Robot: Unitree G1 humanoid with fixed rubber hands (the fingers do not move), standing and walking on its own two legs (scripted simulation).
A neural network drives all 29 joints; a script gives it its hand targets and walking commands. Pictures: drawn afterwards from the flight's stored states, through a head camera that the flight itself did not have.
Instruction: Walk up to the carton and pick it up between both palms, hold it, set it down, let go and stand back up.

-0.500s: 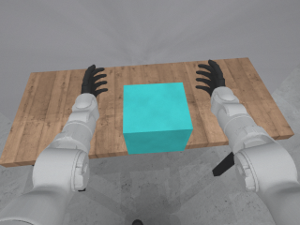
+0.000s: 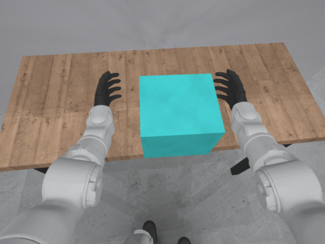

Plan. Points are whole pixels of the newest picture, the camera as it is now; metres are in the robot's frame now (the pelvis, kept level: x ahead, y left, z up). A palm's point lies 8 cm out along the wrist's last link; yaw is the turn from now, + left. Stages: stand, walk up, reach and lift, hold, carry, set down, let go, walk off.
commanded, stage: reach and lift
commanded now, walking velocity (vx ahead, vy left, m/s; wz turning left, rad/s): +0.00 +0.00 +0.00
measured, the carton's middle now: (176, 117) +0.41 +0.01 -0.01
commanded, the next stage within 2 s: none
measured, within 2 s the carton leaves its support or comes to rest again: neither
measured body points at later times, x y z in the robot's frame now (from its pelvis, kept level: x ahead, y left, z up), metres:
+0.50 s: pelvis +0.00 +0.00 +0.00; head +0.11 +0.02 +0.43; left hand +0.46 +0.15 +0.03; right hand +0.46 -0.12 +0.04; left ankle +0.03 +0.07 -0.72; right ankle -0.04 -0.12 -0.72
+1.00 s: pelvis -0.01 -0.01 +0.00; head +0.11 +0.00 +0.43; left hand +0.45 +0.15 +0.02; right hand +0.45 -0.12 +0.03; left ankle +0.03 +0.07 -0.72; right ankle -0.04 -0.12 -0.72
